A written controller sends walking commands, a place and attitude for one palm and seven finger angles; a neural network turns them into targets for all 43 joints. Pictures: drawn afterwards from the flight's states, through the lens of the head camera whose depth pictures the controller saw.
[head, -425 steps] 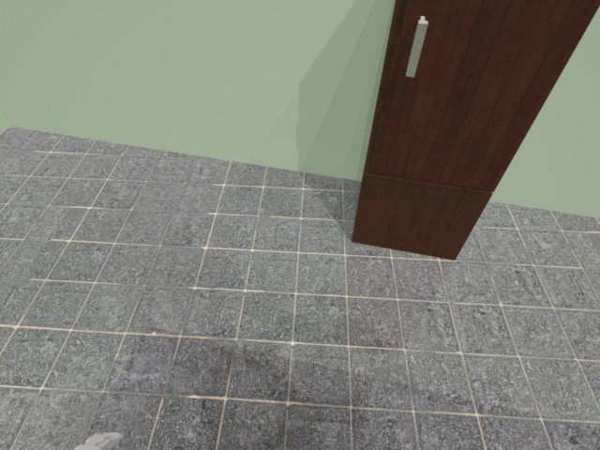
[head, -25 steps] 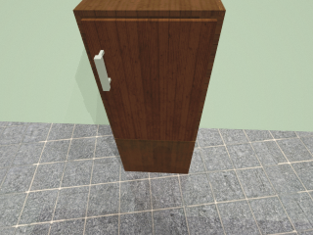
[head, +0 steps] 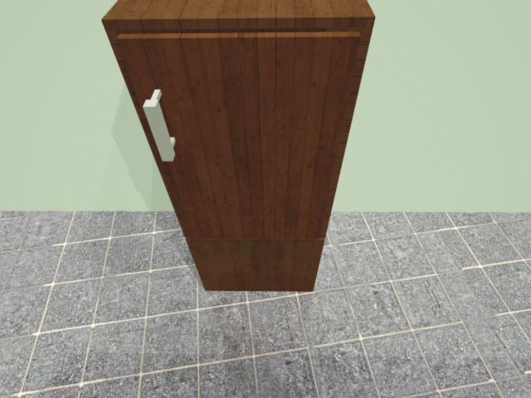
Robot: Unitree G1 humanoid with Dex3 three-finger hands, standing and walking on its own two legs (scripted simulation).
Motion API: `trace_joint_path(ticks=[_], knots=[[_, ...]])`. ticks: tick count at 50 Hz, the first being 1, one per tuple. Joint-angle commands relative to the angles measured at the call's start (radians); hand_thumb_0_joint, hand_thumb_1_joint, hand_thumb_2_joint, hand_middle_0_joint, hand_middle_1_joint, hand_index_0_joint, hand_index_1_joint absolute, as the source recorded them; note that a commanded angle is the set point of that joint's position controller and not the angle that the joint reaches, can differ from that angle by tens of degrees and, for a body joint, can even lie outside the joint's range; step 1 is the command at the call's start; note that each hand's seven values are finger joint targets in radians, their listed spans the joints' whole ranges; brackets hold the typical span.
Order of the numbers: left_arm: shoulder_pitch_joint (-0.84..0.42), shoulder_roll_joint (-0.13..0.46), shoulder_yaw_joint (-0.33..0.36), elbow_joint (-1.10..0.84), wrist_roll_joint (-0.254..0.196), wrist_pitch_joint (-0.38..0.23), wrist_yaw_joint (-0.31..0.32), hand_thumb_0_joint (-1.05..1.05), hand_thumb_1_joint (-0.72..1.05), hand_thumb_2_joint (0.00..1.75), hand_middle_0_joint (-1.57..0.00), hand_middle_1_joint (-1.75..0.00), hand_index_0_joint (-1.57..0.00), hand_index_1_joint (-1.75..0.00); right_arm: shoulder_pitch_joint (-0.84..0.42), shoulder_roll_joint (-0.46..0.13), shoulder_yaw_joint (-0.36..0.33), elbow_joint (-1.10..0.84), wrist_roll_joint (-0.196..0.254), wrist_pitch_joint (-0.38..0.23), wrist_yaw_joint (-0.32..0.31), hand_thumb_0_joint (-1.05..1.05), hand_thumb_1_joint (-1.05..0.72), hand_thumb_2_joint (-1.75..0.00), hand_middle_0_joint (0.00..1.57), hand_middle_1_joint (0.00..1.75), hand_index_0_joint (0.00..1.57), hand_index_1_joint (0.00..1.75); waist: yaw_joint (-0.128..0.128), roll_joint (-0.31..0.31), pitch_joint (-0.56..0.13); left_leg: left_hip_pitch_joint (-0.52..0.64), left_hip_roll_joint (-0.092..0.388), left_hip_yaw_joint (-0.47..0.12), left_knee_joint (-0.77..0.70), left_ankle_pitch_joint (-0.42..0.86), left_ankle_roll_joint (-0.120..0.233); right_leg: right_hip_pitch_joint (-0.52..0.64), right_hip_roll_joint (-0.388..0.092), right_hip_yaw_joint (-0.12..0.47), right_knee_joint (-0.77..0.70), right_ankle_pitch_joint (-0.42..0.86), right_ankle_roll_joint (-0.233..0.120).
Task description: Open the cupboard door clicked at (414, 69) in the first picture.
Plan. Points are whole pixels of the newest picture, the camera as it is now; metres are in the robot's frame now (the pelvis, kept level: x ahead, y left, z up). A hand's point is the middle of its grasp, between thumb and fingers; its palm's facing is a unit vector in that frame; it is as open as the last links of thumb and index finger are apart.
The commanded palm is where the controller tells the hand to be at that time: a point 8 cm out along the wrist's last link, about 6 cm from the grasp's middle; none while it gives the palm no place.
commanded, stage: come to a stop and stand still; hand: left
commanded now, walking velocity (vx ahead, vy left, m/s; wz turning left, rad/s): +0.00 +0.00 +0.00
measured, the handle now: (162, 126) +0.56 +0.24 +0.09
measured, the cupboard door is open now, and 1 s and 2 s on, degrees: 0 0 0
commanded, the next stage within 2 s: look again from close up in 0.52 s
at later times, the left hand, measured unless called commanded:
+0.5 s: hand out of the picture +0.06 +0.16 -0.17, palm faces +0.03 -0.98 -0.21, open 7.3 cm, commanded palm none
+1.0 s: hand out of the picture +0.04 +0.16 -0.17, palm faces +0.05 -0.98 -0.19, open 7.3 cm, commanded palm none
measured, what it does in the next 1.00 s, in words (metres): stands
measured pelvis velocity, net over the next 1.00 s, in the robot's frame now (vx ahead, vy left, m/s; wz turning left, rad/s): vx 0.02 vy -0.02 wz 0.01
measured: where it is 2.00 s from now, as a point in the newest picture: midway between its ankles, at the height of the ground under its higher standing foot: outside the picture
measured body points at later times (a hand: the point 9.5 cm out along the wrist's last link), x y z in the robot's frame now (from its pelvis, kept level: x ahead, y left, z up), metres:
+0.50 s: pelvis +0.02 -0.02 +0.00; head +0.04 -0.02 +0.45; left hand +0.05 +0.21 -0.15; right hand +0.04 -0.25 -0.16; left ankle -0.03 +0.11 -0.74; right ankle +0.03 -0.15 -0.74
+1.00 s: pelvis +0.02 -0.02 +0.00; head +0.04 -0.01 +0.45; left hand +0.04 +0.21 -0.16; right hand +0.02 -0.24 -0.16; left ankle -0.03 +0.11 -0.74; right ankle +0.03 -0.15 -0.74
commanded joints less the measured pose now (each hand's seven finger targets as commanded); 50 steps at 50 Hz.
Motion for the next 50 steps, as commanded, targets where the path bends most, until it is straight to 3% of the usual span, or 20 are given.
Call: trace_joint_path(ticks=[1, 6, 17, 31, 38, 50], knots=[[0.032, 0.124, 0.028, -0.035, 0.002, -0.018, 0.015, 0.00, 0.90, 0.90, -0.20, -0.30, -0.20, -0.30, 0.039, -0.096, -0.024, -0.027, -0.001, -0.023, -0.006, 0.00, -0.90, -0.90, 0.20, 0.30, 0.20, 0.30, -0.001, -0.020, -0.032, -0.055, 0.097, -0.072, -0.090, 0.225, 0.021, 0.101, -0.042, 0.030, -0.032, 0.220, -0.068], [0.017, 0.122, 0.030, -0.028, 0.002, -0.017, 0.016, 0.00, 0.90, 0.90, -0.20, -0.30, -0.20, -0.30, 0.032, -0.086, -0.025, -0.007, -0.003, -0.020, -0.009, 0.00, -0.90, -0.90, 0.20, 0.30, 0.20, 0.30, -0.002, -0.008, -0.014, -0.051, 0.097, -0.067, -0.088, 0.207, 0.016, 0.090, -0.039, 0.037, -0.039, 0.216, -0.072], [0.003, 0.131, 0.035, -0.035, 0.002, -0.020, 0.014, 0.00, 0.90, 0.90, -0.20, -0.30, -0.20, -0.30, 0.021, -0.082, -0.029, 0.005, -0.005, -0.016, -0.009, 0.00, -0.90, -0.90, 0.20, 0.30, 0.20, 0.30, -0.004, -0.049, -0.031, -0.030, 0.092, -0.057, -0.074, 0.179, 0.007, 0.094, -0.044, 0.056, -0.068, 0.224, -0.079], [0.002, 0.131, 0.036, -0.032, 0.002, -0.019, 0.014, 0.00, 0.90, 0.90, -0.20, -0.30, -0.20, -0.30, 0.020, -0.087, -0.031, 0.021, -0.004, -0.020, -0.013, 0.00, -0.90, -0.90, 0.20, 0.30, 0.20, 0.30, -0.002, -0.006, -0.032, -0.016, 0.104, -0.063, -0.084, 0.241, 0.008, 0.112, -0.036, 0.037, -0.062, 0.255, -0.078], [0.010, 0.123, 0.034, -0.024, 0.002, -0.016, 0.013, 0.00, 0.90, 0.90, -0.20, -0.30, -0.20, -0.30, 0.020, -0.084, -0.029, 0.028, -0.004, -0.018, -0.013, 0.00, -0.90, -0.90, 0.20, 0.30, 0.20, 0.30, -0.001, -0.014, -0.003, -0.032, 0.103, -0.065, -0.094, 0.194, 0.008, 0.096, -0.033, 0.034, -0.078, 0.196, -0.076], [0.022, 0.109, 0.033, -0.014, 0.003, -0.016, 0.014, 0.00, 0.90, 0.90, -0.20, -0.30, -0.20, -0.30, 0.040, -0.070, -0.029, 0.039, -0.002, -0.021, -0.016, 0.00, -0.90, -0.90, 0.20, 0.30, 0.20, 0.30, 0.001, -0.020, -0.004, -0.029, 0.107, -0.073, -0.104, 0.220, 0.014, 0.109, -0.030, 0.021, -0.074, 0.203, -0.075]])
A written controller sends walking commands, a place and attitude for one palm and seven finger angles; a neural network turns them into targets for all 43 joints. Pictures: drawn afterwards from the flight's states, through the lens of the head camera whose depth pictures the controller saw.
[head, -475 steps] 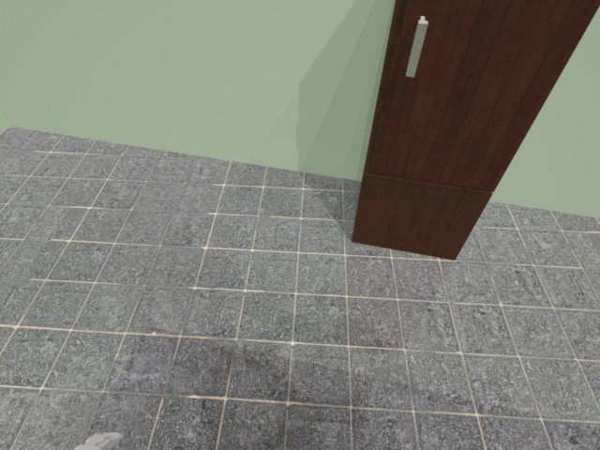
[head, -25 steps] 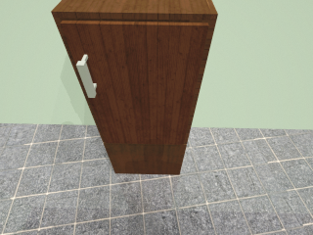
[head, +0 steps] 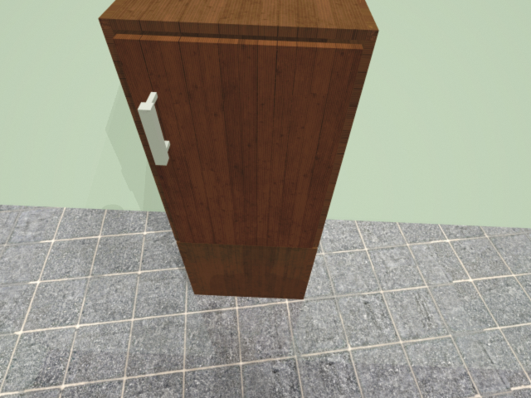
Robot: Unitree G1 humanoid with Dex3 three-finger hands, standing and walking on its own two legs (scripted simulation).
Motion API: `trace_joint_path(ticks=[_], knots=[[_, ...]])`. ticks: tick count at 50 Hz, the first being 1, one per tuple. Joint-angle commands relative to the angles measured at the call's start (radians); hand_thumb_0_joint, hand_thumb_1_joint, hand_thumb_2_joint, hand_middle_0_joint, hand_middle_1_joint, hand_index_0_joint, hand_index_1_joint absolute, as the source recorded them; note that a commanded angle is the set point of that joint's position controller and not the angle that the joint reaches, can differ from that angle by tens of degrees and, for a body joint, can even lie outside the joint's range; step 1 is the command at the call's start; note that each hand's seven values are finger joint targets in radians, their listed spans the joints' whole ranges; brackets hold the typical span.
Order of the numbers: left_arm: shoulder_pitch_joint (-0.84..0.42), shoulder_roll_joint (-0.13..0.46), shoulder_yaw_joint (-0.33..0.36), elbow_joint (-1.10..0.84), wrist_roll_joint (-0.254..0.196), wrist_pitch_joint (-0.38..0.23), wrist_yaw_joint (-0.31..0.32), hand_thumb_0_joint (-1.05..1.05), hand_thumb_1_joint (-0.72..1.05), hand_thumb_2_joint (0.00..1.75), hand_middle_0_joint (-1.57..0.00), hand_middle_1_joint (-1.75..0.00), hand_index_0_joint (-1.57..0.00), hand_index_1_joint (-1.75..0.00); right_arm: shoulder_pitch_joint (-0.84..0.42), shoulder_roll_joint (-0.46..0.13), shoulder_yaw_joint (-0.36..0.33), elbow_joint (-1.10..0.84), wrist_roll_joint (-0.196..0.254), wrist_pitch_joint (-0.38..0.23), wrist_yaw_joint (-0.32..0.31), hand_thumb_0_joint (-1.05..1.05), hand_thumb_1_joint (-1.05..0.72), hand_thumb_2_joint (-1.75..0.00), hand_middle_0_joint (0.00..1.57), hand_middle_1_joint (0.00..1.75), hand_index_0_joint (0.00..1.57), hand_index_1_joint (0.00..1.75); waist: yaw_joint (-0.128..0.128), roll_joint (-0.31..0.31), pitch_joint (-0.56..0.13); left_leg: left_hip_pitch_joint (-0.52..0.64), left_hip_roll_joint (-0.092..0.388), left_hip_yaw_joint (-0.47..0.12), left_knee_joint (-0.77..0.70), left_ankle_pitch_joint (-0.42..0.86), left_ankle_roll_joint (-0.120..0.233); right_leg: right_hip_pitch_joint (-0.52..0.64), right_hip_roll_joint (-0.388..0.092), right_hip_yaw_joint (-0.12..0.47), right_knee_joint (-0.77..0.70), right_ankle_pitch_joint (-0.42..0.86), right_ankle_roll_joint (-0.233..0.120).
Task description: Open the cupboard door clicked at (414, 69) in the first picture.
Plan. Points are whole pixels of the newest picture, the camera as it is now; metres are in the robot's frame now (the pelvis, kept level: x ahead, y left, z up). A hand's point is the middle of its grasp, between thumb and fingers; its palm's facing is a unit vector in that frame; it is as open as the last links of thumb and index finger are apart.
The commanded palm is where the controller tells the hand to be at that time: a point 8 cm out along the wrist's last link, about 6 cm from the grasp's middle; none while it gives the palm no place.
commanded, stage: look again from close up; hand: left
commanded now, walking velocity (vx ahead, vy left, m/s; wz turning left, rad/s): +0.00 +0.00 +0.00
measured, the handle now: (157, 129) +0.54 +0.25 +0.09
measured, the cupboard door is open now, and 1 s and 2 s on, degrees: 0 0 0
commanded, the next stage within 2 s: raise the hand with hooked fingers in 0.14 s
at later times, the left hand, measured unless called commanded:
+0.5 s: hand (144, 341) +0.19 +0.18 +0.01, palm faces +0.13 -0.99 -0.04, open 7.7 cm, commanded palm +0.11 +0.24 -0.04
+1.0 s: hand (115, 349) +0.18 +0.22 +0.01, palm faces +0.02 -1.00 -0.07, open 10.6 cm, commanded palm +0.14 +0.27 +0.02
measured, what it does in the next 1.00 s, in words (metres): lowers itself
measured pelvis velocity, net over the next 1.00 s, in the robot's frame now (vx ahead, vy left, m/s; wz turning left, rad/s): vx -0.05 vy -0.01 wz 0.05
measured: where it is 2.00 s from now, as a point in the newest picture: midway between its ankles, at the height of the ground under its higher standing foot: outside the picture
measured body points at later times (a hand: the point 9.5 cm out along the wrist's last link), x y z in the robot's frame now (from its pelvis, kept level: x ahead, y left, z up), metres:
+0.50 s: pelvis -0.03 -0.01 -0.03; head -0.01 -0.01 +0.42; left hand +0.18 +0.24 +0.02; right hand +0.13 -0.26 -0.11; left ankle -0.05 +0.13 -0.74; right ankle +0.01 -0.13 -0.74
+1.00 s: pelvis -0.05 -0.01 -0.06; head -0.01 -0.01 +0.39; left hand +0.17 +0.27 +0.02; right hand +0.11 -0.21 -0.15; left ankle -0.06 +0.13 -0.74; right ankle +0.00 -0.13 -0.74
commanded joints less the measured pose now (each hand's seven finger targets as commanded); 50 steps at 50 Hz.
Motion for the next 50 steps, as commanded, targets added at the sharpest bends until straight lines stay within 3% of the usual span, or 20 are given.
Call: trace_joint_path(ticks=[1, 11, 12, 13, 14, 15, 16, 17, 19, 20, 22, 25, 27, 30, 32, 34, 38, 42, 45, 50], knots=[[0.044, 0.098, 0.016, -0.038, 0.003, -0.013, 0.010, 0.00, 0.90, 0.90, -0.20, -0.30, -0.20, -0.30, 0.067, -0.109, -0.022, -0.023, 0.000, -0.014, -0.003, 0.00, -0.90, -0.90, 0.20, 0.30, 0.20, 0.30, -0.003, 0.020, -0.002, -0.073, 0.068, -0.045, -0.081, 0.241, 0.045, 0.060, -0.066, 0.054, -0.056, 0.231, -0.046], [0.047, 0.093, 0.016, -0.034, 0.003, -0.014, 0.011, 0.00, 0.90, 0.90, -0.20, -0.30, -0.20, -0.30, 0.074, -0.100, -0.023, -0.016, 0.000, -0.013, -0.004, 0.00, -0.90, -0.90, 0.20, 0.30, 0.20, 0.30, -0.004, 0.024, 0.012, -0.086, 0.066, -0.049, -0.086, 0.229, 0.044, 0.058, -0.064, 0.057, -0.062, 0.220, -0.047], [0.137, 0.117, 0.017, 0.022, 0.006, -0.029, 0.055, 0.00, 0.90, 0.90, -0.20, -0.30, -0.20, -0.30, -0.020, -0.151, -0.036, -0.085, 0.012, -0.016, 0.004, 0.00, -0.90, -0.90, 0.20, 0.30, 0.20, 0.30, 0.019, 0.031, 0.006, -0.136, 0.080, -0.005, 0.108, 0.379, 0.010, 0.064, -0.123, 0.091, -0.025, 0.616, -0.038], [-0.622, 0.333, 0.139, -1.609, -0.200, -0.244, 0.049, 0.00, 0.88, 0.89, -0.20, -0.32, -0.20, -0.32, -0.028, -0.283, -0.041, -0.439, 0.069, -0.192, -0.025, 0.00, -0.90, -0.90, 0.20, 0.30, 0.20, 0.30, -0.067, 0.281, -0.506, 0.125, -0.032, -0.030, -0.024, 0.543, 0.029, 0.200, -0.023, 0.019, 0.042, 0.542, -0.060], [-0.100, 0.249, 0.129, -1.304, -0.108, -0.178, 0.097, 0.00, 0.85, 0.88, -0.20, -0.33, -0.20, -0.33, -0.077, -0.189, -0.034, -0.368, 0.041, -0.280, -0.062, 0.00, -0.90, -0.90, 0.20, 0.30, 0.20, 0.30, 0.016, 0.371, -0.475, 0.166, 0.007, -0.014, -0.033, 0.693, 0.024, 0.125, 0.016, -0.015, 0.090, 0.291, -0.073], [0.165, 0.013, 0.001, -1.109, -0.146, -0.034, 0.118, 0.00, 0.83, 0.87, -0.21, -0.34, -0.21, -0.34, -0.092, -0.144, -0.042, -0.374, 0.067, -0.309, -0.053, 0.00, -0.90, -0.90, 0.20, 0.30, 0.20, 0.30, -0.018, 0.241, -0.278, 0.029, 0.022, -0.033, -0.027, 0.625, -0.005, -0.004, 0.014, -0.082, 0.077, 0.110, -0.043], [0.098, -0.047, -0.026, -1.109, -0.164, -0.034, 0.097, 0.00, 0.81, 0.86, -0.21, -0.36, -0.21, -0.36, -0.062, -0.178, -0.049, -0.353, 0.065, -0.317, -0.048, 0.00, -0.90, -0.90, 0.20, 0.30, 0.20, 0.30, -0.046, 0.075, -0.113, -0.074, 0.009, -0.041, -0.004, 0.479, 0.006, -0.052, 0.016, -0.090, 0.039, 0.135, -0.028], [0.012, 0.027, 0.035, -1.144, -0.164, -0.087, 0.082, 0.00, 0.78, 0.85, -0.21, -0.37, -0.21, -0.37, -0.087, -0.210, -0.068, -0.415, 0.055, -0.330, -0.046, 0.00, -0.90, -0.90, 0.20, 0.30, 0.20, 0.30, -0.067, -0.051, -0.017, -0.182, -0.012, -0.063, 0.038, 0.313, 0.023, -0.111, 0.015, -0.089, 0.019, 0.126, -0.021], [0.152, 0.026, 0.110, -1.041, -0.171, -0.220, 0.010, 0.00, 0.74, 0.83, -0.21, -0.40, -0.21, -0.40, -0.078, -0.223, -0.089, -0.471, 0.024, -0.342, -0.036, 0.00, -0.90, -0.90, 0.20, 0.30, 0.20, 0.30, -0.039, -0.206, -0.062, -0.304, -0.034, -0.049, 0.123, 0.169, 0.030, -0.203, 0.023, -0.101, 0.075, 0.003, -0.012], [0.261, 0.023, 0.126, -0.971, -0.177, -0.283, -0.046, 0.00, 0.71, 0.82, -0.21, -0.42, -0.21, -0.42, -0.091, -0.220, -0.092, -0.516, 0.026, -0.348, -0.018, 0.00, -0.90, -0.90, 0.20, 0.30, 0.20, 0.30, 0.008, -0.125, -0.063, -0.353, -0.049, -0.035, 0.161, 0.139, 0.019, -0.212, 0.017, -0.086, 0.119, -0.018, -0.022], [0.342, 0.002, 0.153, -0.935, -0.212, -0.440, -0.168, 0.00, 0.67, 0.80, -0.22, -0.45, -0.22, -0.45, -0.111, -0.211, -0.101, -0.579, 0.019, -0.344, 0.012, 0.00, -0.90, -0.90, 0.20, 0.30, 0.20, 0.30, 0.045, -0.159, -0.128, -0.463, -0.061, -0.011, 0.251, 0.094, 0.002, -0.258, 0.020, -0.074, 0.229, -0.036, -0.031], [0.310, 0.121, 0.272, -0.903, -0.264, -0.623, -0.366, 0.00, 0.60, 0.77, -0.22, -0.50, -0.22, -0.50, -0.125, -0.240, -0.121, -0.667, 0.026, -0.331, 0.043, 0.00, -0.90, -0.90, 0.20, 0.30, 0.20, 0.30, 0.058, -0.097, -0.183, -0.600, -0.079, 0.004, 0.400, 0.027, 0.005, -0.312, -0.001, 0.006, 0.328, -0.074, -0.054], [0.258, 0.145, 0.281, -0.994, -0.305, -0.578, -0.419, 0.00, 0.55, 0.75, -0.22, -0.53, -0.22, -0.53, -0.159, -0.249, -0.114, -0.756, 0.045, -0.308, 0.035, 0.00, -0.90, -0.90, 0.20, 0.30, 0.20, 0.30, 0.065, -0.058, -0.240, -0.639, -0.094, 0.027, 0.423, -0.032, 0.020, -0.318, -0.009, 0.043, 0.320, -0.164, -0.044], [0.093, 0.174, 0.296, -1.176, -0.351, -0.491, -0.396, 0.00, 0.48, 0.72, -0.23, -0.57, -0.23, -0.57, -0.147, -0.245, -0.102, -0.826, 0.054, -0.283, 0.006, 0.00, -0.90, -0.90, 0.20, 0.30, 0.20, 0.30, 0.031, -0.064, -0.283, -0.651, -0.088, 0.006, 0.451, -0.076, 0.034, -0.344, 0.001, 0.075, 0.305, -0.276, -0.027], [0.016, 0.184, 0.293, -1.303, -0.329, -0.488, -0.351, 0.00, 0.43, 0.70, -0.23, -0.60, -0.23, -0.60, -0.095, -0.229, -0.093, -0.823, 0.050, -0.276, -0.006, 0.00, -0.90, -0.90, 0.20, 0.30, 0.20, 0.30, 0.007, 0.053, -0.314, -0.603, -0.069, -0.008, 0.459, -0.057, 0.037, -0.361, 0.009, 0.064, 0.325, -0.239, -0.029], [-0.037, 0.182, 0.262, -1.415, -0.302, -0.507, -0.317, 0.00, 0.39, 0.68, -0.24, -0.63, -0.24, -0.63, -0.067, -0.225, -0.083, -0.806, 0.042, -0.275, -0.015, 0.00, -0.90, -0.90, 0.20, 0.30, 0.20, 0.30, -0.023, 0.081, -0.354, -0.553, -0.055, -0.027, 0.474, 0.008, 0.043, -0.363, 0.024, 0.033, 0.362, -0.107, -0.031], [-0.116, 0.191, 0.220, -1.380, -0.285, -0.496, -0.339, 0.00, 0.29, 0.64, -0.24, -0.69, -0.24, -0.69, -0.056, -0.239, -0.058, -0.752, 0.044, -0.285, -0.034, 0.00, -0.90, -0.90, 0.20, 0.30, 0.20, 0.30, -0.066, 0.093, -0.303, -0.566, -0.041, -0.056, 0.478, -0.028, 0.043, -0.404, 0.037, 0.011, 0.365, -0.128, -0.031], [-0.059, 0.252, 0.291, -1.279, -0.308, -0.381, -0.386, 0.00, 0.20, 0.60, -0.25, -0.75, -0.25, -0.75, -0.076, -0.243, -0.047, -0.740, 0.057, -0.295, -0.045, 0.00, -0.90, -0.90, 0.20, 0.30, 0.20, 0.30, -0.028, 0.094, -0.339, -0.555, -0.047, -0.061, 0.426, -0.016, 0.039, -0.317, 0.032, 0.002, 0.323, -0.132, -0.029], [-0.002, 0.277, 0.365, -1.196, -0.348, -0.296, -0.390, 0.00, 0.13, 0.57, -0.25, -0.80, -0.25, -0.80, -0.106, -0.231, -0.039, -0.740, 0.058, -0.292, -0.049, 0.00, -0.90, -0.90, 0.20, 0.30, 0.20, 0.30, 0.010, 0.019, -0.319, -0.573, -0.051, -0.061, 0.384, 0.011, 0.035, -0.235, 0.029, 0.008, 0.279, -0.135, -0.028], [-0.055, 0.291, 0.396, -1.227, -0.371, -0.301, -0.365, 0.00, 0.01, 0.52, -0.26, -0.87, -0.26, -0.87, -0.101, -0.231, -0.030, -0.739, 0.051, -0.308, -0.045, 0.00, -0.90, -0.90, 0.20, 0.30, 0.20, 0.30, 0.015, -0.012, -0.288, -0.538, -0.048, -0.062, 0.326, 0.021, 0.032, -0.216, 0.029, -0.009, 0.250, -0.142, -0.024]])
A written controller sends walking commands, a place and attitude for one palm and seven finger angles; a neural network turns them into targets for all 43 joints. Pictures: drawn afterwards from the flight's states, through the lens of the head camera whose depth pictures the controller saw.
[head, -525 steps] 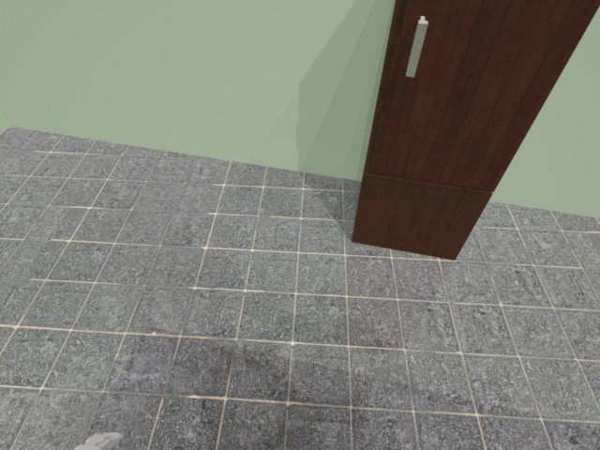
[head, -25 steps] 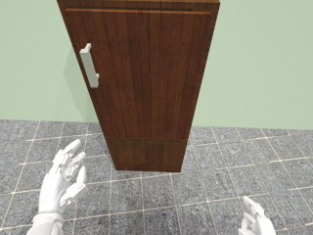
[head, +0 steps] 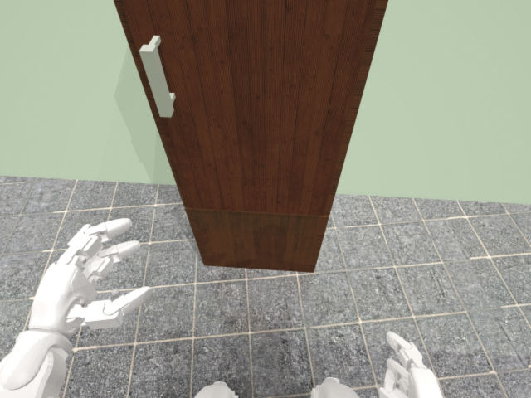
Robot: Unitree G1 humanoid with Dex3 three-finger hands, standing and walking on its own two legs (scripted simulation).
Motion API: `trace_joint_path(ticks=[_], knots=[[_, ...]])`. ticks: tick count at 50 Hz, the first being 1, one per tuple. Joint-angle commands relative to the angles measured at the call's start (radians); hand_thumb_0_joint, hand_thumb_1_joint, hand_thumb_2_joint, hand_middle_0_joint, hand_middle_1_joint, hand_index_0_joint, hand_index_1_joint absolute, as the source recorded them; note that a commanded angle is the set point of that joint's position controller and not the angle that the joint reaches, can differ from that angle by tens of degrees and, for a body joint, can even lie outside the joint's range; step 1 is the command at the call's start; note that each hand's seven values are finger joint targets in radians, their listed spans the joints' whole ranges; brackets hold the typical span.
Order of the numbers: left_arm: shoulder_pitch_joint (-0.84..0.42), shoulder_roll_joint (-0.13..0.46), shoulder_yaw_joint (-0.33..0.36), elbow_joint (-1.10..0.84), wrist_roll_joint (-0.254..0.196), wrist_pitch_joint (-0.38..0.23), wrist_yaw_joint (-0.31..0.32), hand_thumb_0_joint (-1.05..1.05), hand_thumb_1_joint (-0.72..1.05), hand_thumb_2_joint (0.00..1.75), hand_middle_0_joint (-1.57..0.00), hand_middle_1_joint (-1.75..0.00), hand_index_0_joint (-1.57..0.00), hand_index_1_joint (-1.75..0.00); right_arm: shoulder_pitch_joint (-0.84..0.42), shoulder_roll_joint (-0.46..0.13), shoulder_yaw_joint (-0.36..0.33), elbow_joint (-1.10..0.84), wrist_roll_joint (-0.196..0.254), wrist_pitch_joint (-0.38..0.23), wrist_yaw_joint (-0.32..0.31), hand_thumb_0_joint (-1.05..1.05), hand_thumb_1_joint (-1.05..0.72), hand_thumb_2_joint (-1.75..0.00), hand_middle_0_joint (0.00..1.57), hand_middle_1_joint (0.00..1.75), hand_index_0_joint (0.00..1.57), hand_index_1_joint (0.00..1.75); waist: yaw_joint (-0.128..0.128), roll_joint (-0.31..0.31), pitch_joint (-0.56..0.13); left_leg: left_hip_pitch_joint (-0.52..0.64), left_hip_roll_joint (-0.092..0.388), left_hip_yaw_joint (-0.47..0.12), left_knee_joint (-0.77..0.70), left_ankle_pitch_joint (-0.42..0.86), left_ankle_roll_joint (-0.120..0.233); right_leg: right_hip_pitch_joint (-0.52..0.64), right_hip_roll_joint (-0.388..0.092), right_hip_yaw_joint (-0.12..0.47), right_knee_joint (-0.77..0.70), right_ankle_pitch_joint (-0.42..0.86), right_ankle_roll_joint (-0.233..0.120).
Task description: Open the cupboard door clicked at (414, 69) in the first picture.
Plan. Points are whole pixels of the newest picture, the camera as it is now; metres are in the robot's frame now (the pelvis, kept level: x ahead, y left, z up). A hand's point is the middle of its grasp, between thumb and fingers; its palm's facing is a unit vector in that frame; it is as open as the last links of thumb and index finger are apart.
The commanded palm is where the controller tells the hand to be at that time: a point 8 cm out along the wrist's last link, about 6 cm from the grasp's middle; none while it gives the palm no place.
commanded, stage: raise the hand with hooked fingers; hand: left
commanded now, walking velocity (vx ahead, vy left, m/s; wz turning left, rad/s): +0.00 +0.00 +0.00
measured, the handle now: (161, 77) +0.61 +0.22 +0.15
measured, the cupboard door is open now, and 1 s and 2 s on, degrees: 0 0 0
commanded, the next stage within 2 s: move the hooked fingers beside the handle in 1.34 s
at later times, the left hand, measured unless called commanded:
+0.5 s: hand (68, 238) +0.28 +0.27 +0.12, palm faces +0.04 -1.00 -0.05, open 13.4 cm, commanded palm +0.26 +0.31 +0.13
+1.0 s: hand (55, 187) +0.33 +0.28 +0.17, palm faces +0.02 -1.00 -0.03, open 13.9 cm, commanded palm +0.30 +0.32 +0.17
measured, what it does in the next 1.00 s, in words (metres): stands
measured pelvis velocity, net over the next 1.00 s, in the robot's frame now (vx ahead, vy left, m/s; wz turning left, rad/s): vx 0.03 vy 0.00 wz -0.02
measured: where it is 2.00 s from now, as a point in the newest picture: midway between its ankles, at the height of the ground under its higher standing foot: outside the picture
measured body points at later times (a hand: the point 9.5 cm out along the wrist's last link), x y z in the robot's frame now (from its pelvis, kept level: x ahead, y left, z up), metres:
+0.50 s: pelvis +0.02 +0.01 +0.03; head +0.04 +0.01 +0.48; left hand +0.28 +0.32 +0.13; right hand +0.21 -0.22 -0.03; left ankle +0.00 +0.14 -0.68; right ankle +0.05 -0.13 -0.68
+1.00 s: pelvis +0.03 +0.00 +0.04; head +0.04 -0.01 +0.49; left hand +0.32 +0.33 +0.17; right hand +0.18 -0.24 -0.04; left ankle +0.00 +0.14 -0.68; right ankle +0.05 -0.13 -0.68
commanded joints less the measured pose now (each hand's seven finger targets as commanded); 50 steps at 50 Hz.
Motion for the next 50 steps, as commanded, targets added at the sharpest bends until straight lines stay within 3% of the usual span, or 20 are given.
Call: trace_joint_path(ticks=[1, 5, 9, 11, 15, 16, 20, 22, 23, 26, 29, 31, 34, 42, 45, 48, 50], knots=[[-0.070, 0.172, 0.135, -0.197, -0.039, -0.070, 0.022, 0.00, -0.01, 0.51, -0.27, -0.88, -0.27, -0.88, -0.089, -0.179, -0.082, -0.185, 0.000, -0.089, -0.010, 0.00, -0.90, -0.90, 0.20, 0.30, 0.20, 0.30, 0.026, -0.059, -0.187, 0.014, -0.055, 0.020, -0.224, 0.188, 0.041, 0.268, 0.040, 0.044, -0.201, -0.007, -0.008], [-0.115, 0.176, 0.125, -0.168, -0.040, -0.092, 0.011, 0.00, -0.10, 0.47, -0.27, -0.94, -0.27, -0.94, -0.071, -0.194, -0.082, -0.169, 0.002, -0.104, -0.010, 0.00, -0.90, -0.90, 0.20, 0.30, 0.20, 0.30, 0.014, -0.028, -0.142, 0.045, -0.057, 0.026, -0.249, 0.178, 0.040, 0.264, 0.042, 0.041, -0.223, -0.007, -0.011], [-0.163, 0.204, 0.143, -0.163, -0.039, -0.086, -0.007, 0.00, -0.20, 0.43, -0.28, -1.00, -0.28, -1.00, -0.053, -0.205, -0.086, -0.157, 0.007, -0.111, -0.018, 0.00, -0.90, -0.90, 0.20, 0.30, 0.20, 0.30, 0.013, -0.001, -0.164, 0.102, -0.056, 0.028, -0.280, 0.200, 0.041, 0.286, 0.040, 0.029, -0.236, 0.044, -0.009], [-0.216, 0.219, 0.150, -0.159, -0.043, -0.073, -0.017, 0.00, -0.24, 0.41, -0.28, -1.03, -0.28, -1.03, -0.056, -0.209, -0.083, -0.154, 0.008, -0.108, -0.023, 0.00, -0.90, -0.90, 0.20, 0.30, 0.20, 0.30, 0.012, 0.013, -0.149, 0.128, -0.055, 0.024, -0.296, 0.215, 0.042, 0.297, 0.046, 0.022, -0.240, 0.074, -0.013], [-0.255, 0.264, 0.189, -0.177, -0.044, -0.054, -0.020, 0.00, -0.34, 0.37, -0.29, -1.10, -0.29, -1.10, -0.048, -0.210, -0.079, -0.149, 0.002, -0.107, -0.026, 0.00, -0.90, -0.90, 0.20, 0.30, 0.20, 0.30, 0.027, 0.066, -0.192, 0.196, -0.055, 0.021, -0.313, 0.325, 0.039, 0.361, 0.053, 0.010, -0.234, 0.210, -0.022], [-0.256, 0.255, 0.187, -0.153, -0.045, -0.042, -0.024, 0.00, -0.36, 0.36, -0.29, -1.11, -0.29, -1.11, -0.050, -0.208, -0.078, -0.146, 0.005, -0.103, -0.027, 0.00, -0.90, -0.90, 0.20, 0.30, 0.20, 0.30, 0.021, 0.053, -0.183, 0.206, -0.053, 0.022, -0.319, 0.341, 0.037, 0.360, 0.053, 0.005, -0.239, 0.234, -0.020], [-0.322, 0.268, 0.192, -0.084, -0.049, 0.005, -0.048, 0.00, -0.45, 0.32, -0.30, -1.17, -0.30, -1.17, -0.060, -0.214, -0.070, -0.144, 0.008, -0.087, -0.032, 0.00, -0.90, -0.90, 0.20, 0.30, 0.20, 0.30, 0.020, 0.043, -0.119, 0.210, -0.051, 0.023, -0.345, 0.323, 0.036, 0.369, 0.059, 0.006, -0.268, 0.227, -0.022], [-0.364, 0.274, 0.191, -0.096, -0.043, 0.022, -0.060, 0.00, -0.50, 0.30, -0.30, -1.20, -0.30, -1.20, -0.067, -0.209, -0.068, -0.146, 0.011, -0.084, -0.035, 0.00, -0.90, -0.90, 0.20, 0.30, 0.20, 0.30, 0.022, 0.084, -0.155, 0.247, -0.052, 0.026, -0.358, 0.340, 0.036, 0.386, 0.054, 0.007, -0.278, 0.248, -0.021], [-0.368, 0.280, 0.195, -0.085, -0.041, 0.031, -0.061, 0.00, -0.50, 0.30, -0.30, -1.20, -0.30, -1.20, -0.065, -0.208, -0.067, -0.146, 0.011, -0.082, -0.037, 0.00, -0.90, -0.90, 0.20, 0.30, 0.20, 0.30, 0.021, 0.050, -0.158, 0.256, -0.048, 0.022, -0.363, 0.358, 0.037, 0.394, 0.056, 0.002, -0.282, 0.265, -0.020], [-0.435, 0.307, 0.210, -0.096, -0.041, 0.048, -0.073, 0.00, -0.50, 0.30, -0.30, -1.20, -0.30, -1.20, -0.066, -0.207, -0.059, -0.142, 0.008, -0.077, -0.039, 0.00, -0.90, -0.90, 0.20, 0.30, 0.20, 0.30, 0.020, 0.067, -0.178, 0.298, -0.047, 0.019, -0.372, 0.420, 0.036, 0.421, 0.059, 0.000, -0.288, 0.326, -0.022], [-0.465, 0.311, 0.222, -0.030, -0.044, 0.072, -0.081, 0.00, -0.50, 0.30, -0.30, -1.20, -0.30, -1.20, -0.071, -0.207, -0.056, -0.133, 0.011, -0.069, -0.044, 0.00, -0.90, -0.90, 0.20, 0.30, 0.20, 0.30, 0.019, 0.024, -0.145, 0.297, -0.045, 0.020, -0.390, 0.400, 0.035, 0.417, 0.060, -0.002, -0.309, 0.314, -0.019], [-0.521, 0.340, 0.237, -0.020, -0.044, 0.084, -0.097, 0.00, -0.50, 0.30, -0.30, -1.20, -0.30, -1.20, -0.080, -0.208, -0.050, -0.132, 0.010, -0.064, -0.047, 0.00, -0.90, -0.90, 0.20, 0.30, 0.20, 0.30, 0.023, 0.065, -0.143, 0.309, -0.047, 0.024, -0.400, 0.404, 0.034, 0.437, 0.057, 0.005, -0.320, 0.321, -0.024], [-0.550, 0.355, 0.249, 0.025, -0.041, 0.098, -0.106, 0.00, -0.50, 0.30, -0.30, -1.20, -0.30, -1.20, -0.081, -0.208, -0.047, -0.132, 0.012, -0.058, -0.053, 0.00, -0.90, -0.90, 0.20, 0.30, 0.20, 0.30, 0.025, 0.030, -0.155, 0.316, -0.046, 0.022, -0.417, 0.392, 0.036, 0.448, 0.055, 0.004, -0.336, 0.306, -0.022], [-0.675, 0.432, 0.292, 0.091, -0.043, 0.125, -0.137, 0.00, -0.50, 0.30, -0.30, -1.20, -0.30, -1.20, -0.082, -0.212, -0.044, -0.129, 0.014, -0.045, -0.060, 0.00, -0.90, -0.90, 0.20, 0.30, 0.20, 0.30, 0.029, 0.034, -0.165, 0.345, -0.051, 0.030, -0.446, 0.392, 0.042, 0.492, 0.052, 0.019, -0.376, 0.317, -0.022], [-0.600, 0.387, 0.265, 0.150, -0.051, 0.141, -0.154, 0.00, -0.50, 0.30, -0.30, -1.20, -0.30, -1.20, -0.074, -0.215, -0.048, -0.134, 0.015, -0.042, -0.052, 0.00, -0.90, -0.90, 0.20, 0.30, 0.20, 0.30, 0.038, 0.006, -0.143, 0.332, -0.052, 0.037, -0.445, 0.399, 0.043, 0.496, 0.052, 0.020, -0.377, 0.331, -0.023], [-0.599, 0.394, 0.275, 0.127, -0.054, 0.139, -0.154, 0.00, -0.50, 0.30, -0.30, -1.20, -0.30, -1.20, -0.077, -0.219, -0.055, -0.140, 0.016, -0.038, -0.044, 0.00, -0.90, -0.90, 0.20, 0.30, 0.20, 0.30, 0.039, 0.007, -0.160, 0.326, -0.053, 0.044, -0.444, 0.402, 0.044, 0.499, 0.046, 0.027, -0.376, 0.342, -0.020], [-0.613, 0.413, 0.289, 0.105, -0.057, 0.131, -0.146, 0.00, -0.50, 0.30, -0.30, -1.20, -0.30, -1.20, -0.075, -0.221, -0.057, -0.144, 0.013, -0.035, -0.042, 0.00, -0.90, -0.90, 0.20, 0.30, 0.20, 0.30, 0.040, -0.025, -0.159, 0.319, -0.052, 0.046, -0.437, 0.395, 0.046, 0.503, 0.049, 0.034, -0.376, 0.331, -0.019]])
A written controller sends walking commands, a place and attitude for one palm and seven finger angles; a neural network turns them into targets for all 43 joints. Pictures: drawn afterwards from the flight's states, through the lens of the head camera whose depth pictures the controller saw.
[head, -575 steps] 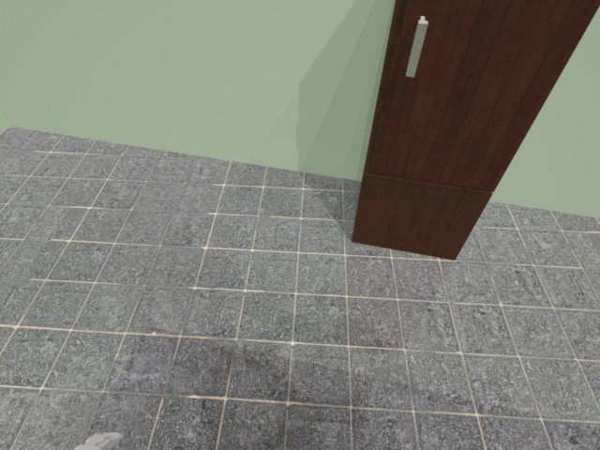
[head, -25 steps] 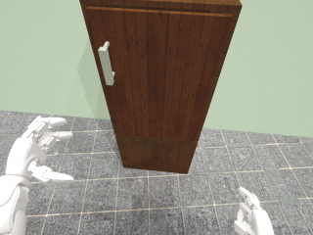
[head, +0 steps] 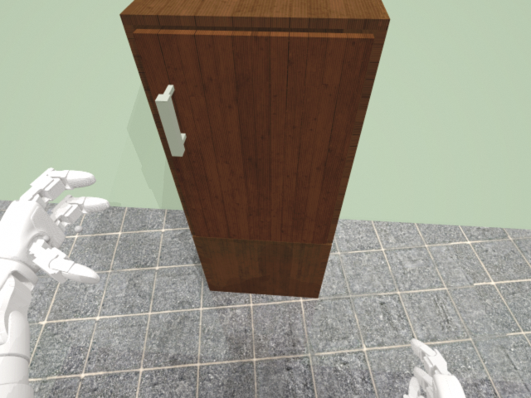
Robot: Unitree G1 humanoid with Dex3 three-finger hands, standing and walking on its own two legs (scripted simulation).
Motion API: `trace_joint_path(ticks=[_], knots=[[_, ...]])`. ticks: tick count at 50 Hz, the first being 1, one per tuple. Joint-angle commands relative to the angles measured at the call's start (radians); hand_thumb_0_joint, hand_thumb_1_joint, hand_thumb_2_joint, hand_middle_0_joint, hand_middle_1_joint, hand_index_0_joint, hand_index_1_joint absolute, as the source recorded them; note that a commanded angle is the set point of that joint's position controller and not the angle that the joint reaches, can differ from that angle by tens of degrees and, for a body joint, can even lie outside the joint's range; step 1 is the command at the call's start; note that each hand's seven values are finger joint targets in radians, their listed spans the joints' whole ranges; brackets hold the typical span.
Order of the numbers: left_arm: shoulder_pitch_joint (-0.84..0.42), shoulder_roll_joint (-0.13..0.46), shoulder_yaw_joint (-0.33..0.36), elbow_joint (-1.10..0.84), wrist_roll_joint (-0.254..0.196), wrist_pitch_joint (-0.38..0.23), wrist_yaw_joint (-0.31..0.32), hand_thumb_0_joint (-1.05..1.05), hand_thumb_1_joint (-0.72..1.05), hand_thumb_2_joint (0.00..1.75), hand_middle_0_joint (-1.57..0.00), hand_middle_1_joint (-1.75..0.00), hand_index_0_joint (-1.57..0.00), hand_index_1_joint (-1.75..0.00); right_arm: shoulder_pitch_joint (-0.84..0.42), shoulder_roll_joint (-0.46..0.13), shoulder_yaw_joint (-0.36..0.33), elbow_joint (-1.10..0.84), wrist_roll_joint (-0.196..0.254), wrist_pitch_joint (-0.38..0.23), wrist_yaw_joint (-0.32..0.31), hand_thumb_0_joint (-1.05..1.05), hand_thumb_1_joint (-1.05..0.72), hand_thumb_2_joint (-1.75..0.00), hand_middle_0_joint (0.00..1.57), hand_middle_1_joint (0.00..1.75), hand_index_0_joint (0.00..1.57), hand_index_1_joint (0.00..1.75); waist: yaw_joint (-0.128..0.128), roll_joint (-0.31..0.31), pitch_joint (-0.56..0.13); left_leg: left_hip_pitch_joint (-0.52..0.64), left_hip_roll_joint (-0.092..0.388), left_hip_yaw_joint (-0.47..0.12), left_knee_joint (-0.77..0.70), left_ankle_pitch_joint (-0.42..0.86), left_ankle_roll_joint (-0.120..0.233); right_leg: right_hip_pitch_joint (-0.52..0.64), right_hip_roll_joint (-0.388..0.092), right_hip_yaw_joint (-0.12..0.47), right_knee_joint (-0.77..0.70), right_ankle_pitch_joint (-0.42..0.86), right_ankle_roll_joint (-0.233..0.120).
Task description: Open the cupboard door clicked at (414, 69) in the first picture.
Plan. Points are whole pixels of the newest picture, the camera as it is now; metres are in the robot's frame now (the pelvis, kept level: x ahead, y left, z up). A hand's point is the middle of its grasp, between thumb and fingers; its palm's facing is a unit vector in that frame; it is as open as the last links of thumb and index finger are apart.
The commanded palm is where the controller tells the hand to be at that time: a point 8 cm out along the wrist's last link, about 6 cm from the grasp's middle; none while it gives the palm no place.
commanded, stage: raise the hand with hooked fingers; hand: left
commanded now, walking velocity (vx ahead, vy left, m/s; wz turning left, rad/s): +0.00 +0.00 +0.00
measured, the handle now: (174, 121) +0.57 +0.23 +0.11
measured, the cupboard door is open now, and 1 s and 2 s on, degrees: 0 0 0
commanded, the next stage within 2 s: move the hooked fingers beside the handle in 0.34 s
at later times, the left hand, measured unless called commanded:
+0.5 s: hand (77, 238) +0.28 +0.28 +0.12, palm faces +0.05 -1.00 -0.02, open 13.9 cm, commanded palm +0.26 +0.32 +0.13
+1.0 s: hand (106, 188) +0.38 +0.28 +0.12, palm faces +0.02 -1.00 +0.00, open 13.9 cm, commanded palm +0.35 +0.33 +0.12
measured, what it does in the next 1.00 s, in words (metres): stands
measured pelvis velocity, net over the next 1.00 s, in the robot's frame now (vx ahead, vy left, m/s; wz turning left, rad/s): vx -0.02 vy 0.00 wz -0.02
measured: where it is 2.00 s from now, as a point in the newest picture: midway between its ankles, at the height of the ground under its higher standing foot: outside the picture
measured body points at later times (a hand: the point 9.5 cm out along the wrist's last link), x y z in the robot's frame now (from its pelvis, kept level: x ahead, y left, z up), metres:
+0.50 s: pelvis -0.01 +0.00 +0.00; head +0.00 -0.01 +0.45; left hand +0.27 +0.33 +0.13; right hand +0.16 -0.24 -0.08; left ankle -0.03 +0.13 -0.72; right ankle +0.02 -0.13 -0.72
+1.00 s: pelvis -0.02 +0.00 -0.01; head +0.03 +0.00 +0.44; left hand +0.37 +0.33 +0.12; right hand +0.08 -0.27 -0.11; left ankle -0.03 +0.13 -0.72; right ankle +0.02 -0.13 -0.72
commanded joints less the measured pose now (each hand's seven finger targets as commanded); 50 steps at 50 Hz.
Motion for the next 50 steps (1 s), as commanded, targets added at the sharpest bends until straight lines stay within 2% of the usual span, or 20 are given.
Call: trace_joint_path(ticks=[1, 4, 5, 9, 16, 18, 20, 22, 24, 25, 27, 30, 33, 35, 37, 38, 40, 43, 45, 50], knots=[[-0.236, 0.276, 0.104, -0.240, -0.025, -0.068, 0.013, 0.00, -0.50, 0.30, -0.30, -1.20, -0.30, -1.20, -0.086, -0.125, -0.057, -0.168, -0.004, -0.057, 0.001, 0.00, -0.90, -0.90, 0.20, 0.30, 0.20, 0.30, 0.016, 0.011, -0.217, -0.016, -0.048, 0.009, -0.090, 0.280, 0.035, 0.190, 0.038, 0.017, -0.056, 0.230, -0.031], [-0.231, 0.277, 0.113, -0.270, -0.014, -0.088, 0.036, 0.00, -0.50, 0.30, -0.30, -1.20, -0.30, -1.20, -0.076, -0.119, -0.060, -0.167, -0.006, -0.059, -0.003, 0.00, -0.90, -0.90, 0.20, 0.30, 0.20, 0.30, 0.015, 0.051, -0.253, 0.009, -0.049, 0.012, -0.092, 0.306, 0.035, 0.201, 0.039, 0.012, -0.050, 0.255, -0.032], [-0.241, 0.291, 0.118, -0.288, -0.014, -0.094, 0.039, 0.00, -0.50, 0.30, -0.30, -1.20, -0.30, -1.20, -0.076, -0.120, -0.059, -0.166, -0.010, -0.059, -0.003, 0.00, -0.90, -0.90, 0.20, 0.30, 0.20, 0.30, 0.015, 0.027, -0.248, 0.009, -0.046, 0.011, -0.089, 0.316, 0.037, 0.213, 0.042, 0.013, -0.048, 0.268, -0.032], [-0.246, 0.256, 0.091, -0.266, -0.011, -0.096, 0.038, 0.00, -0.50, 0.30, -0.30, -1.20, -0.30, -1.20, -0.079, -0.116, -0.058, -0.156, -0.004, -0.060, -0.011, 0.00, -0.90, -0.90, 0.20, 0.30, 0.20, 0.30, 0.004, 0.065, -0.219, 0.015, -0.047, 0.015, -0.100, 0.292, 0.035, 0.189, 0.041, 0.012, -0.058, 0.253, -0.031], [-0.246, 0.245, 0.077, -0.215, -0.022, -0.071, 0.016, 0.00, -0.50, 0.30, -0.30, -1.20, -0.30, -1.20, -0.083, -0.119, -0.054, -0.154, -0.001, -0.060, -0.015, 0.00, -0.90, -0.90, 0.20, 0.30, 0.20, 0.30, 0.002, 0.006, -0.182, -0.003, -0.046, 0.013, -0.106, 0.252, 0.036, 0.178, 0.041, 0.013, -0.072, 0.217, -0.027], [-0.257, 0.247, 0.071, -0.219, -0.013, -0.068, 0.017, 0.00, -0.50, 0.30, -0.30, -1.20, -0.30, -1.20, -0.088, -0.119, -0.051, -0.158, -0.001, -0.059, -0.015, 0.00, -0.90, -0.90, 0.20, 0.30, 0.20, 0.30, 0.004, 0.028, -0.192, -0.002, -0.048, 0.010, -0.109, 0.243, 0.034, 0.171, 0.041, 0.011, -0.071, 0.199, -0.030], [-0.245, 0.249, 0.074, -0.191, -0.018, -0.063, 0.016, 0.00, -0.50, 0.30, -0.30, -1.20, -0.30, -1.20, -0.085, -0.121, -0.051, -0.158, -0.002, -0.057, -0.014, 0.00, -0.90, -0.90, 0.20, 0.30, 0.20, 0.30, 0.004, -0.012, -0.171, -0.017, -0.048, 0.010, -0.104, 0.221, 0.036, 0.164, 0.043, 0.018, -0.079, 0.171, -0.028], [-0.259, 0.248, 0.073, -0.202, -0.018, -0.067, 0.013, 0.00, -0.50, 0.30, -0.30, -1.20, -0.30, -1.20, -0.088, -0.120, -0.051, -0.162, -0.001, -0.057, -0.015, 0.00, -0.90, -0.90, 0.20, 0.30, 0.20, 0.30, 0.003, 0.004, -0.189, -0.014, -0.048, 0.011, -0.103, 0.221, 0.035, 0.167, 0.040, 0.019, -0.075, 0.172, -0.028], [-0.355, 0.254, 0.059, -0.195, -0.008, -0.079, 0.021, 0.00, -0.50, 0.30, -0.30, -1.20, -0.30, -1.20, -0.088, -0.119, -0.048, -0.152, -0.001, -0.057, -0.020, 0.00, -0.90, -0.90, 0.20, 0.30, 0.20, 0.30, -0.014, 0.033, -0.177, -0.011, -0.048, 0.005, -0.106, 0.196, 0.032, 0.140, 0.042, 0.016, -0.078, 0.139, -0.029], [-0.392, 0.281, 0.072, -0.190, -0.007, -0.088, 0.026, 0.00, -0.50, 0.30, -0.30, -1.20, -0.30, -1.20, -0.081, -0.123, -0.049, -0.146, -0.003, -0.056, -0.023, 0.00, -0.90, -0.90, 0.20, 0.30, 0.20, 0.30, -0.020, 0.012, -0.168, -0.014, -0.045, 0.003, -0.101, 0.190, 0.033, 0.137, 0.045, 0.021, -0.080, 0.126, -0.029], [-0.477, 0.270, 0.041, -0.148, 0.007, -0.098, 0.028, 0.00, -0.50, 0.30, -0.30, -1.20, -0.30, -1.20, -0.076, -0.125, -0.047, -0.136, -0.001, -0.057, -0.030, 0.00, -0.90, -0.90, 0.20, 0.30, 0.20, 0.30, -0.038, 0.016, -0.174, -0.016, -0.046, 0.000, -0.101, 0.167, 0.034, 0.117, 0.041, 0.022, -0.080, 0.104, -0.026], [-0.555, 0.275, 0.012, -0.065, 0.024, -0.107, 0.023, 0.00, -0.50, 0.30, -0.30, -1.20, -0.30, -1.20, -0.064, -0.130, -0.042, -0.121, -0.001, -0.054, -0.035, 0.00, -0.90, -0.90, 0.20, 0.30, 0.20, 0.30, -0.046, 0.049, -0.171, -0.023, -0.048, -0.004, -0.096, 0.137, 0.032, 0.090, 0.041, 0.026, -0.080, 0.064, -0.032], [-0.638, 0.313, 0.017, 0.035, 0.045, -0.116, 0.020, 0.00, -0.50, 0.30, -0.30, -1.20, -0.30, -1.20, -0.042, -0.138, -0.045, -0.107, -0.001, -0.047, -0.035, 0.00, -0.90, -0.90, 0.20, 0.30, 0.20, 0.30, -0.054, 0.036, -0.200, -0.042, -0.048, -0.009, -0.087, 0.137, 0.032, 0.089, 0.035, 0.027, -0.071, 0.066, -0.033], [-0.628, 0.358, 0.053, 0.070, 0.047, -0.128, 0.016, 0.00, -0.50, 0.30, -0.30, -1.20, -0.30, -1.20, -0.032, -0.146, -0.047, -0.115, -0.005, -0.040, -0.028, 0.00, -0.90, -0.90, 0.20, 0.30, 0.20, 0.30, -0.032, 0.041, -0.249, -0.053, -0.051, -0.009, -0.076, 0.169, 0.031, 0.119, 0.038, 0.030, -0.052, 0.097, -0.039], [-0.648, 0.348, 0.041, 0.127, 0.050, -0.132, 0.011, 0.00, -0.50, 0.30, -0.30, -1.20, -0.30, -1.20, -0.022, -0.146, -0.048, -0.115, -0.004, -0.033, -0.020, 0.00, -0.90, -0.90, 0.20, 0.30, 0.20, 0.30, -0.041, 0.020, -0.248, -0.075, -0.049, -0.005, -0.069, 0.180, 0.031, 0.115, 0.036, 0.029, -0.042, 0.128, -0.036], [-0.646, 0.357, 0.049, 0.153, 0.051, -0.133, 0.010, 0.00, -0.50, 0.30, -0.30, -1.20, -0.30, -1.20, -0.014, -0.149, -0.050, -0.115, -0.004, -0.027, -0.017, 0.00, -0.90, -0.90, 0.20, 0.30, 0.20, 0.30, -0.038, 0.037, -0.257, -0.085, -0.050, 0.000, -0.064, 0.178, 0.030, 0.109, 0.034, 0.032, -0.038, 0.128, -0.036], [-0.681, 0.391, 0.067, 0.216, 0.055, -0.138, 0.007, 0.00, -0.50, 0.30, -0.30, -1.20, -0.30, -1.20, 0.008, -0.158, -0.051, -0.112, -0.007, -0.016, -0.010, 0.00, -0.90, -0.90, 0.20, 0.30, 0.20, 0.30, -0.040, -0.001, -0.242, -0.115, -0.048, -0.005, -0.059, 0.181, 0.030, 0.103, 0.039, 0.029, -0.028, 0.132, -0.038], [-0.708, 0.405, 0.065, 0.231, 0.071, -0.153, 0.002, 0.00, -0.50, 0.30, -0.30, -1.20, -0.30, -1.20, 0.029, -0.164, -0.058, -0.124, -0.009, -0.001, 0.001, 0.00, -0.90, -0.90, 0.20, 0.30, 0.20, 0.30, -0.039, 0.043, -0.298, -0.112, -0.050, 0.003, -0.047, 0.215, 0.032, 0.105, 0.038, 0.033, -0.006, 0.183, -0.039], [-0.745, 0.422, 0.073, 0.258, 0.071, -0.165, 0.001, 0.00, -0.50, 0.30, -0.30, -1.20, -0.30, -1.20, 0.050, -0.169, -0.062, -0.119, -0.011, 0.011, 0.004, 0.00, -0.90, -0.90, 0.20, 0.30, 0.20, 0.30, -0.050, 0.005, -0.295, -0.127, -0.046, 0.002, -0.037, 0.225, 0.034, 0.097, 0.045, 0.033, 0.000, 0.196, -0.037], [-0.792, 0.486, 0.115, 0.292, 0.077, -0.195, -0.011, 0.00, -0.50, 0.30, -0.30, -1.20, -0.30, -1.20, 0.087, -0.181, -0.071, -0.113, -0.014, 0.041, 0.010, 0.00, -0.90, -0.90, 0.20, 0.30, 0.20, 0.30, -0.052, 0.018, -0.351, -0.142, -0.046, 0.008, -0.020, 0.253, 0.037, 0.115, 0.047, 0.040, 0.020, 0.240, -0.036]])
